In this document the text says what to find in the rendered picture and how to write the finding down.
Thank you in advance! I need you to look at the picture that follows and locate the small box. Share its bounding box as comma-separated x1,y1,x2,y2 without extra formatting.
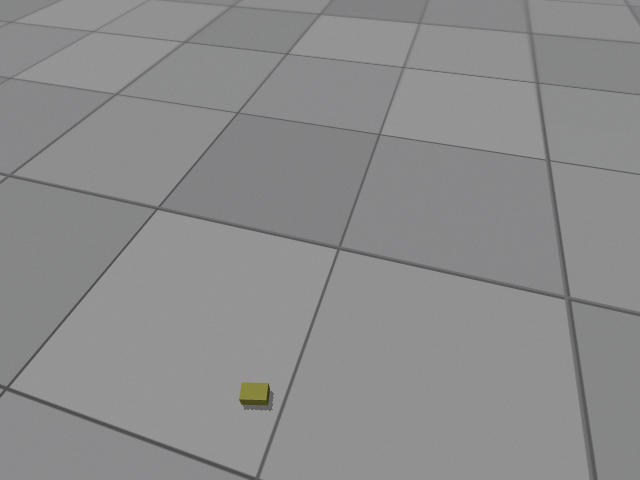
239,382,270,405

